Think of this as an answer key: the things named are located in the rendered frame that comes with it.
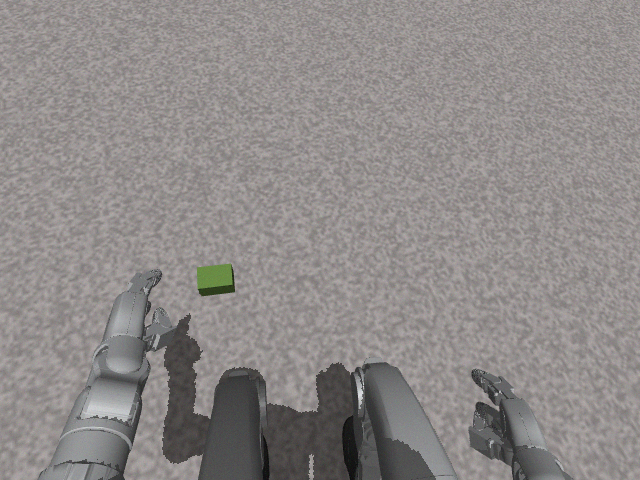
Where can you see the left robot hand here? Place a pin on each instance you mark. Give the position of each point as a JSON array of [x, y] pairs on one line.
[[130, 309]]

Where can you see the right robot hand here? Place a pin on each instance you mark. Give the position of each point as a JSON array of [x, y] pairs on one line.
[[512, 429]]

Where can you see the right robot arm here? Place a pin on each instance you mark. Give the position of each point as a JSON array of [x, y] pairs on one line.
[[537, 464]]

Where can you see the right robot foot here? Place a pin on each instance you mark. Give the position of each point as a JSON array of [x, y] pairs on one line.
[[350, 449]]

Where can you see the left robot arm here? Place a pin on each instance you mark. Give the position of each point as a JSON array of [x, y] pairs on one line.
[[100, 431]]

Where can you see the small box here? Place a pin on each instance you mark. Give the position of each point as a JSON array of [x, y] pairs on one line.
[[216, 279]]

